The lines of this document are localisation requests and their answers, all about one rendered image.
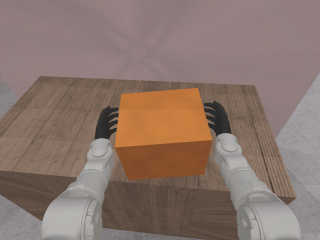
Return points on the robot left upper arm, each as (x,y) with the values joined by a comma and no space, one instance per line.
(73,218)

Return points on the robot right upper arm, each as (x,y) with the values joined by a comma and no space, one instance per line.
(266,220)

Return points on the robot right hand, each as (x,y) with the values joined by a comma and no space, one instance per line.
(222,124)

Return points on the right robot forearm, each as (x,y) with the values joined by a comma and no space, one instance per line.
(242,182)

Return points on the carton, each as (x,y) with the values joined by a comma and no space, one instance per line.
(162,134)

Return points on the left robot forearm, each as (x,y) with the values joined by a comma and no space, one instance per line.
(95,176)

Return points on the pedestal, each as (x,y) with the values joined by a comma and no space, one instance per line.
(46,135)

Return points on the robot left hand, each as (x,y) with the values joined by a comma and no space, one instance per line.
(103,130)

